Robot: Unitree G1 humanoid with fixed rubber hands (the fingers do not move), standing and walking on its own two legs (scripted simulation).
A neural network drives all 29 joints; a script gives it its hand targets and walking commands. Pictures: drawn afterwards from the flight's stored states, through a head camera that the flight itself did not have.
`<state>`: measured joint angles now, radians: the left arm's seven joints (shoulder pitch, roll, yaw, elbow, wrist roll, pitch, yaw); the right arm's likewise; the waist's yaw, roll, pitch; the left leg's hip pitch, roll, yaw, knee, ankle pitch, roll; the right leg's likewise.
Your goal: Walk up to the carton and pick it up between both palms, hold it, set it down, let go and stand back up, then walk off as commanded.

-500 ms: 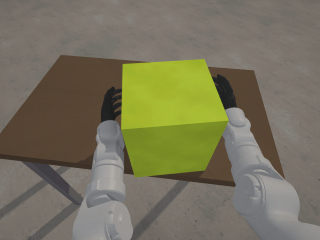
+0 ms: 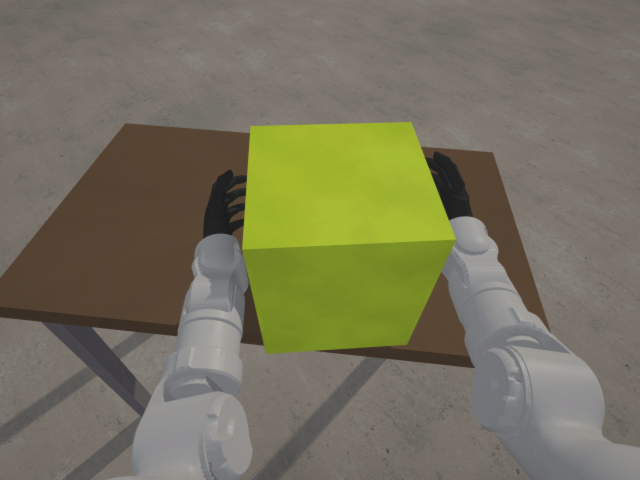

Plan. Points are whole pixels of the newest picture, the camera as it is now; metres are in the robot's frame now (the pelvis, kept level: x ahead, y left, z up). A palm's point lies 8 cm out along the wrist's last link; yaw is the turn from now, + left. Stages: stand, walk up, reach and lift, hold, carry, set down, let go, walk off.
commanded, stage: reach and lift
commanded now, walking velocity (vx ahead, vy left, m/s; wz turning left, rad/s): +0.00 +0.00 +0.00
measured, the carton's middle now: (334, 244) +0.41 +0.05 +0.07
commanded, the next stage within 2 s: none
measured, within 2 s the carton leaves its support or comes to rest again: neither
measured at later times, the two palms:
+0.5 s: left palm (211, 206) +0.38 +0.20 +0.16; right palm (467, 198) +0.41 -0.10 +0.17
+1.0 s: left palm (216, 190) +0.37 +0.18 +0.19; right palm (489, 193) +0.40 -0.12 +0.20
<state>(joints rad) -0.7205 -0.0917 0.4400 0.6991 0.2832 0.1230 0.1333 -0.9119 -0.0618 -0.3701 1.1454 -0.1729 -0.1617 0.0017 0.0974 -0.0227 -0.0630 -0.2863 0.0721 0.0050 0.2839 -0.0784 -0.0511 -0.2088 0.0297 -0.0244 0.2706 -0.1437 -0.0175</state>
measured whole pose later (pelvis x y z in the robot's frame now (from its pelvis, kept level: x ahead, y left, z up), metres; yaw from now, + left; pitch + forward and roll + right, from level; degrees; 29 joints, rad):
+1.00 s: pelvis +0.00 +0.02 +0.00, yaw +1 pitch -5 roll -1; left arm -0.74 -0.02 0.32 0.47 0.27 0.52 0.11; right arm -0.91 -0.08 -0.14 0.96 0.12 0.16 -0.09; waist -0.04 -0.04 -0.03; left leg -0.11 0.03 0.00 0.31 -0.11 -0.02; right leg -0.01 -0.01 -0.04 0.28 -0.17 0.01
